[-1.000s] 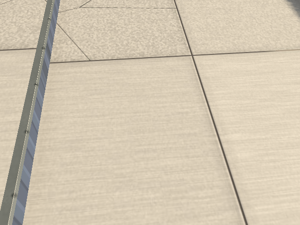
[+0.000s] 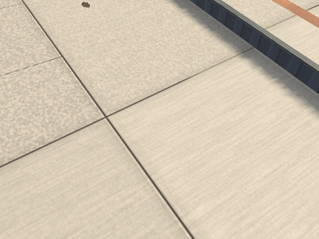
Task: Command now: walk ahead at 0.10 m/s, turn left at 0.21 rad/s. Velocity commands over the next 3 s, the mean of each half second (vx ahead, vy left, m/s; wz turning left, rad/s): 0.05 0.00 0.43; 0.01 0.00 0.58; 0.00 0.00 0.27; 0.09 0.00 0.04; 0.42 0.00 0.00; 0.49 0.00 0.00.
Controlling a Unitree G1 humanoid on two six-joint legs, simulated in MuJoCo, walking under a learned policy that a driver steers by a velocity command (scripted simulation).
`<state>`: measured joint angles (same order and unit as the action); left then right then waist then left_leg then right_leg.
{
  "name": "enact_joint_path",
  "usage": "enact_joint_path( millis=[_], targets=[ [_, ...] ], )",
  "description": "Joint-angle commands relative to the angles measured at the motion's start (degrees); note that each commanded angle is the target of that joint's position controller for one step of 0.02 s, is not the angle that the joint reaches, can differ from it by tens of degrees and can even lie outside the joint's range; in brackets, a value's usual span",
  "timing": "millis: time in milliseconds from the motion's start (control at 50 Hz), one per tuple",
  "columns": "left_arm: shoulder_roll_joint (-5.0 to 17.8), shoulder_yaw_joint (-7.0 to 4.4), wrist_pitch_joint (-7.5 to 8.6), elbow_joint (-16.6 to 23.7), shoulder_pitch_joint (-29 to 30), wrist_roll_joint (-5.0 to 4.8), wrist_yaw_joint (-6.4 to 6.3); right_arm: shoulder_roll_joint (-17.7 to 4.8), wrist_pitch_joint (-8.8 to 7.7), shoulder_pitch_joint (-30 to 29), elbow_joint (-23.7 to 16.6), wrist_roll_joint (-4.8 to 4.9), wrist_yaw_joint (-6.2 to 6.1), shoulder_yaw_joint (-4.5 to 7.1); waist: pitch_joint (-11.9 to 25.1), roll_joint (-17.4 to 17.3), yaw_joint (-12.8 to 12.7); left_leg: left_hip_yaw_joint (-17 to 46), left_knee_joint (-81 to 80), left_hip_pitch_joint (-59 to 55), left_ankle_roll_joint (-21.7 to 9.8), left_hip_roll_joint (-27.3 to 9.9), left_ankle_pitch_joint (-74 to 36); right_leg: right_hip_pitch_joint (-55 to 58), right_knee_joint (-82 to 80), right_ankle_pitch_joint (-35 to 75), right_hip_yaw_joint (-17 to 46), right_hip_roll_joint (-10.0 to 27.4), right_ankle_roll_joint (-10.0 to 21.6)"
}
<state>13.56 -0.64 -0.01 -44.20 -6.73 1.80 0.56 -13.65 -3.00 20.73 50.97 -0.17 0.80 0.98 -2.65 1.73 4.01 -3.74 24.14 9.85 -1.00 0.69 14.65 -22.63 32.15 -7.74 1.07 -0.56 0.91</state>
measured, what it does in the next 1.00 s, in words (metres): steps on the spot, turning left: right foot, then left foot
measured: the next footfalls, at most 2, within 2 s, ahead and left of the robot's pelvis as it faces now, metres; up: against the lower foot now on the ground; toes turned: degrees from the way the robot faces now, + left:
right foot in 0.02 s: +0.11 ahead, -0.10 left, +0.00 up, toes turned +1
left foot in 0.42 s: +0.01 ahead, +0.11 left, +0.00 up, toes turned +16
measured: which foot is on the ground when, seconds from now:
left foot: down 0.00-0.02, up 0.04-0.40, down 0.42-0.94, up 0.96-1.00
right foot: up 0.00-0.00, down 0.02-0.40, up 0.42-0.92, down 0.94-1.00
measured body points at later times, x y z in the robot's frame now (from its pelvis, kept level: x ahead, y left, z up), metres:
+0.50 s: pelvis -0.01 +0.02 -0.01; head +0.01 +0.05 +0.44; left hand +0.03 +0.31 -0.14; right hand +0.17 -0.22 -0.11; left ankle -0.03 +0.09 -0.74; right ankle +0.05 -0.10 -0.70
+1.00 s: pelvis -0.01 -0.01 +0.00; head +0.03 -0.01 +0.45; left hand -0.04 +0.30 -0.09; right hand +0.23 -0.20 -0.13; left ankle -0.04 +0.09 -0.72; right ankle +0.05 -0.09 -0.74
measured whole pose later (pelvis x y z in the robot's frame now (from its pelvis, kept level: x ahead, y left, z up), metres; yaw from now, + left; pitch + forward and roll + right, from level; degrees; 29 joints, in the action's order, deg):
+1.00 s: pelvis -0.01 -0.01 +0.00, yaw +34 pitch +0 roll +0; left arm 15.9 -1.7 -1.5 -41.3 -9.2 1.0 -2.7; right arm -17.9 3.2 12.8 43.4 -0.9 0.2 5.0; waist -3.4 -2.6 1.4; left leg 11.3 41.8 22.1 -0.9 9.6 23.0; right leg -13.6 27.2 -13.0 2.1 -2.7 2.2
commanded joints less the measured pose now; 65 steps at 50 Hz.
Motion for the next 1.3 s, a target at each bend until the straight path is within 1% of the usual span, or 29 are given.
enact_joint_path(
  millis=[20,40,60,80,100,140,180,260,360,400,420,440,460,480,500,540,600,760,860,920,940,960,980,1000,1020,1060,1160,1260,1300],
  targets=[
    [8.71,-2.0,1.97,0.29,-9.14,0.65,-1.89,-7.87,-0.09,-1.74,-3.92,0.35,-0.51,2.08,7.36,-2.24,-5.41,10.07,5.08,6.45,-3.48,-7.65,-18.75,19.41,-9.35,16.26,4.98,7.13,1.77],
    [12.88,-2.72,1.97,1.21,-9.91,0.68,-2.33,-3.63,0.26,1.9,-5.14,0.24,-0.74,1.24,10.17,8.1,-3.4,5.5,14.32,12.4,-1.47,-1.38,8.12,25.41,-7.73,34.42,14.68,20.13,5.61],
    [13.56,-3.49,0.9,1.02,-10.43,-1.32,-2.55,-4.36,1.82,2.97,-4.27,0.71,-1.51,1.48,12.72,13.06,-5.72,2.57,24.7,14.99,-1.45,2.82,22.58,23.44,-9.76,32.88,18.81,24.43,13.68],
    [11.55,-3.21,0.47,1.56,-10.12,-1.65,-2.7,-7.54,2.96,1.36,-4.08,-0.07,-1.68,2.56,9.43,8.36,-6.22,4.28,33.83,17.92,-1.25,2.05,23.36,20.33,-12.54,26.82,18.19,23.29,15.41],
    [9.13,-2.46,0.23,1.81,-7.36,-1.44,-2.99,-7.72,3.75,-0.22,-4.1,-0.6,-1.56,3.18,6.25,5.58,-4.81,5.38,37.16,19.0,-1.0,0.85,20.0,16.91,-14.12,21.73,14.65,20.61,14.15],
    [6.74,-1.82,-0.03,2.63,-2.51,-0.79,-3.67,-6.83,4.97,-0.24,-3.93,-0.8,-1.26,3.61,3.86,5.91,-2.11,5.41,38.12,17.15,0.48,-0.7,14.29,11.93,-16.16,18.05,7.76,17.04,11.6],
    [6.22,-1.86,0.01,2.66,-2.07,-0.44,-3.82,-5.66,5.7,0.34,-3.76,-0.98,-1.04,3.62,4.67,5.27,-1.8,3.93,38.07,15.45,1.79,-0.31,12.03,10.84,-15.71,18.05,3.7,15.58,11.47],
    [7.2,-2.53,-0.06,1.88,-2.66,-0.19,-3.53,-4.06,6.78,-3.41,-6.03,-0.72,0.06,3.08,4.93,7.12,-3.22,2.59,27.72,12.7,1.8,-1.25,10.37,10.67,-15.04,10.83,0.69,16.15,11.42],
    [10.67,-4.04,-0.86,1.4,-2.74,-0.12,-2.47,-5.24,6.68,-4.64,-8.45,-0.34,1.0,3.14,6.4,7.24,-3.48,-0.38,15.03,5.5,-0.58,-0.49,8.75,10.22,-10.81,8.1,-0.16,18.54,9.87],
    [10.67,-4.45,-1.5,0.75,-3.64,-0.39,-2.3,-6.27,5.73,-2.2,-7.88,-0.7,0.81,3.41,5.33,1.77,-1.85,1.81,1.54,-1.9,-2.54,0.21,0.84,4.57,-3.34,-0.16,-4.26,16.18,4.22],
    [7.68,-3.95,-2.0,1.03,-6.39,-0.1,-1.82,-11.09,5.05,-2.47,-8.67,-1.48,0.19,4.4,3.09,-12.52,-2.87,18.88,-9.35,-3.63,-4.96,-10.89,-0.74,-3.54,10.1,-13.88,-10.21,10.0,-0.74],
    [5.87,-3.18,-2.7,4.92,-1.83,-0.49,-2.86,-18.92,5.04,-1.97,-9.94,-1.26,-0.02,6.3,-1.03,-20.59,-1.27,36.45,-12.26,1.79,-13.08,-23.54,-12.79,-13.56,17.9,-28.94,-8.02,-0.06,-3.27],
    [7.23,-3.35,-3.32,5.13,1.14,-0.28,-3.21,-16.92,5.09,0.71,-8.81,-1.55,-0.56,6.32,-1.01,-13.44,0.13,33.46,-10.94,3.4,-15.97,-22.08,-15.93,-11.78,26.14,-27.24,-1.22,1.77,-2.91],
    [7.1,-3.5,-3.42,4.31,-0.36,-1.07,-2.89,-13.78,5.13,-2.45,-8.96,-0.95,-1.03,5.4,-1.23,-10.34,-2.53,27.42,-9.54,3.65,-14.94,-17.97,-14.62,-11.49,28.05,-22.05,0.47,2.35,-2.49],
    [7.41,-3.65,-2.91,3.09,-2.06,-1.37,-2.53,-11.94,5.35,-6.81,-9.86,-0.73,-1.2,4.9,-1.44,-8.76,-4.49,23.16,-9.07,3.34,-12.33,-13.64,-12.54,-11.09,27.09,-17.06,1.12,2.62,-2.15],
    [8.76,-4.22,-2.3,1.46,-4.58,0.1,-1.84,-10.07,5.18,-9.58,-11.27,-0.2,-1.29,4.43,2.51,-9.3,-4.99,20.2,-6.97,-1.19,-11.25,-10.3,-21.01,-10.5,29.27,-13.06,0.38,1.48,-2.17],
    [7.6,-4.02,-2.46,2.07,-3.93,-0.45,-1.51,-10.78,4.7,-6.44,-10.81,0.24,-1.0,4.8,5.04,-6.38,-3.94,21.24,-5.68,-5.58,-11.75,-10.37,-24.12,-11.13,28.35,-12.48,0.92,1.08,-3.14],
    [7.52,-3.39,-2.43,4.56,-0.64,-1.05,-2.27,-12.76,5.16,-3.76,-10.78,-0.8,-0.99,5.72,4.2,-8.24,-1.52,29.35,-4.69,-4.62,-13.19,-10.08,-17.35,-7.55,15.99,-15.63,2.18,-0.62,-3.1],
    [7.93,-3.05,-1.56,5.47,-2.48,-1.81,-2.72,-13.31,5.51,-6.74,-11.29,-0.94,-0.33,6.11,5.28,-9.06,-2.73,34.11,-3.27,-0.97,-11.26,-8.36,-20.66,1.35,7.43,-16.5,2.67,-3.01,-1.39],
    [7.66,-2.89,-0.62,4.39,-8.1,-1.7,-3.55,-12.5,5.74,-10.82,-11.71,0.01,-0.3,5.97,5.08,-8.03,-6.65,33.89,-0.62,5.57,-6.11,-4.08,-13.7,14.34,-10.89,-7.47,2.53,-2.97,-0.06],
    [11.35,-3.66,-0.28,4.54,-8.34,-0.95,-4.11,-9.9,5.48,-9.63,-12.1,0.44,-0.48,5.28,5.28,-1.72,-5.8,29.43,4.95,11.3,-2.54,0.26,-1.86,19.54,-17.69,-9.26,10.22,5.29,1.81],
    [16.19,-4.29,-0.55,6.6,-4.69,-0.65,-4.24,-6.17,5.14,-5.16,-12.42,0.51,-0.72,4.5,5.73,10.1,-2.8,16.64,17.51,19.61,0.4,9.5,14.47,23.18,-21.29,-8.09,25.63,20.39,6.55],
    [16.63,-4.64,-1.06,6.73,-3.68,-0.08,-3.66,-11.7,5.35,-6.43,-11.71,-1.5,-1.15,5.84,3.71,8.13,-4.04,11.56,28.99,20.37,1.12,8.28,18.6,13.81,-20.02,-2.91,27.06,23.93,12.6],
    [12.63,-3.61,-0.98,7.17,-2.33,-0.27,-3.24,-12.84,5.54,-6.83,-11.22,-1.74,-0.94,6.35,2.07,4.62,-2.73,12.24,35.18,18.48,1.29,5.93,15.94,10.6,-19.31,0.87,23.36,21.63,13.21],
    [9.69,-2.84,-0.9,7.5,0.48,-0.62,-2.89,-12.3,5.92,-5.87,-9.98,-1.67,-0.44,6.4,0.44,3.07,-1.48,11.78,39.05,17.78,1.51,5.31,12.32,8.81,-18.51,2.65,16.73,17.31,11.53],
    [8.77,-2.5,-0.69,7.89,1.41,-0.46,-3.0,-10.91,6.6,-3.96,-8.84,-1.08,0.73,6.01,1.31,6.18,-1.25,10.51,42.93,18.49,2.62,5.62,9.0,11.45,-16.74,8.84,9.79,12.37,9.81],
    [9.73,-3.06,-0.04,4.92,-5.81,-0.71,-2.73,-8.38,7.03,-8.52,-9.49,-0.57,0.61,4.5,3.0,6.29,-5.29,9.97,33.07,19.57,4.23,5.14,10.49,20.73,-13.45,17.67,8.27,13.37,11.53],
    [11.22,-3.49,-0.34,3.08,-5.87,-0.24,-1.43,-6.82,7.12,-9.78,-8.9,0.12,-0.08,2.84,4.07,9.46,-5.99,4.43,14.65,7.42,2.53,3.68,13.02,17.41,-10.98,19.73,7.23,13.16,11.47],
    [11.45,-3.52,-0.88,2.08,-5.61,-0.62,-1.12,-6.15,6.61,-7.26,-7.51,0.17,-0.5,2.35,4.25,8.58,-4.01,2.87,2.7,1.32,1.25,3.42,5.26,15.64,-8.14,22.96,6.66,12.55,10.19]
  ],
)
